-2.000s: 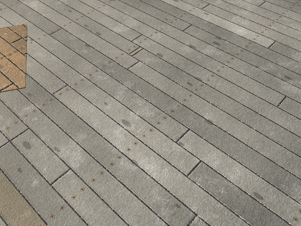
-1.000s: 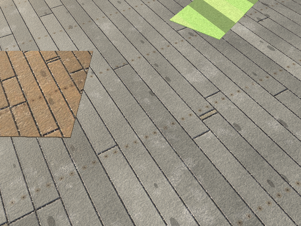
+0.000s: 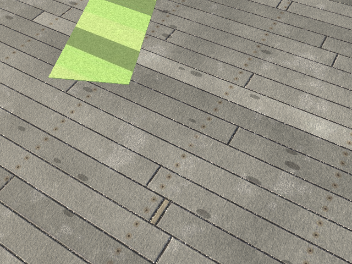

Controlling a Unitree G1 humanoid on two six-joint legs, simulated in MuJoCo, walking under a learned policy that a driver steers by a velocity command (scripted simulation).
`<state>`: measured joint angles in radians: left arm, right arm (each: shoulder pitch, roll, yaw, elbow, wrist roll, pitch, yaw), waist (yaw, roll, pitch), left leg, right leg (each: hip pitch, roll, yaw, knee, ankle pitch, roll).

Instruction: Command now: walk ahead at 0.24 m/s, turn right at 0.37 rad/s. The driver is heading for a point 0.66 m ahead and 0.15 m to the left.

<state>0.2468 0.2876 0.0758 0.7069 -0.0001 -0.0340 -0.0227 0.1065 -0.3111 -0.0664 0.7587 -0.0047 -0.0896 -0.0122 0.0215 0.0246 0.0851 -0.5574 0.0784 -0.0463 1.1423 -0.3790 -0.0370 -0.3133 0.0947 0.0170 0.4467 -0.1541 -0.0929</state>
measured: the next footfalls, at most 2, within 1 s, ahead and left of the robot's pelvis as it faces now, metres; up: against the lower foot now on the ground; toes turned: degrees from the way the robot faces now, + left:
left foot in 0.30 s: +0.24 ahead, +0.14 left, +0.00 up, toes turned +3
right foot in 0.66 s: +0.25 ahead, -0.10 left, +0.00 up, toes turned +21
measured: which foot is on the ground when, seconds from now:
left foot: up 0.00-0.28, down 0.30-0.68, up 0.70-1.00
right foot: down 0.00-0.32, up 0.34-0.64, down 0.66-1.00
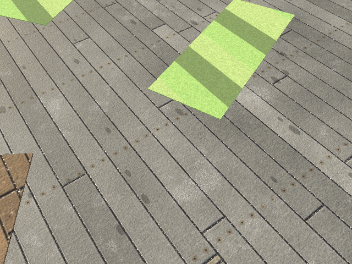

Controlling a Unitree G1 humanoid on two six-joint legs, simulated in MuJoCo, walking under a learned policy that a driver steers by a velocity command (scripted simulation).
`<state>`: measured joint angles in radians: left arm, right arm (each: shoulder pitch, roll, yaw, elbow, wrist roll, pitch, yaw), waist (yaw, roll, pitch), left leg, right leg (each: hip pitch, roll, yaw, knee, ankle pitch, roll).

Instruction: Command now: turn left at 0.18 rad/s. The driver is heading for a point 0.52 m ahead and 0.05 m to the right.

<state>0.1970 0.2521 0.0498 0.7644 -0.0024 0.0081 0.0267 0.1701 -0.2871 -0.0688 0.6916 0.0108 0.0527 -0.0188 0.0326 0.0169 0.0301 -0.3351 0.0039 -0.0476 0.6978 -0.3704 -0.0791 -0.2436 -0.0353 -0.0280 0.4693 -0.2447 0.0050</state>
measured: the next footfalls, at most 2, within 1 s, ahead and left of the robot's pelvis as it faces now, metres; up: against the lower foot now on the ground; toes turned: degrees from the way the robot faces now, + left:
left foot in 0.04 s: +0.03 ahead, +0.14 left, +0.00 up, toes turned -1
left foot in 1.00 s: +0.46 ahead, +0.13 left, +0.00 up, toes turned +0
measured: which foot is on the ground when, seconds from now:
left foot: up 0.00-0.02, down 0.04-0.50, up 0.52-0.98, down 1.00-1.00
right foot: down 0.00-0.98, up 1.00-1.00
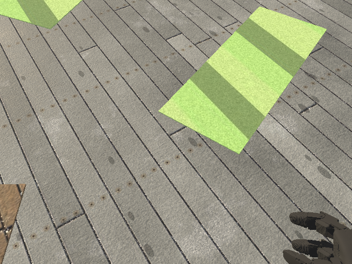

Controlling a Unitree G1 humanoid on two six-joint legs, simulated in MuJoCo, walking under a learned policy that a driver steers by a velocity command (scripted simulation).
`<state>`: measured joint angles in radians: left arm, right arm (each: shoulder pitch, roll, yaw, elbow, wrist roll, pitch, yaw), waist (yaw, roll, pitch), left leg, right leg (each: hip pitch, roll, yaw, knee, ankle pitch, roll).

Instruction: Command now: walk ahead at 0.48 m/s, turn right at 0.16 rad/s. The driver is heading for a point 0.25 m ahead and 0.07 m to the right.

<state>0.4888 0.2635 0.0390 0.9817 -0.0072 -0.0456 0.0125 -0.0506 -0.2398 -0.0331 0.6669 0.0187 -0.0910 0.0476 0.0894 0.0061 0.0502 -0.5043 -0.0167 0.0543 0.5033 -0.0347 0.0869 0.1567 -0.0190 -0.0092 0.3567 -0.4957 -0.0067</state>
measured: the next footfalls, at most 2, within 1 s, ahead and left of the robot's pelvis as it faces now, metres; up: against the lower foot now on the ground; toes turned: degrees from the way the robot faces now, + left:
right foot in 0.42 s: +0.31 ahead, -0.13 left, +0.00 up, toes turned -3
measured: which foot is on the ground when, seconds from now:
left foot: down 0.00-1.00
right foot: up 0.00-0.40, down 0.42-1.00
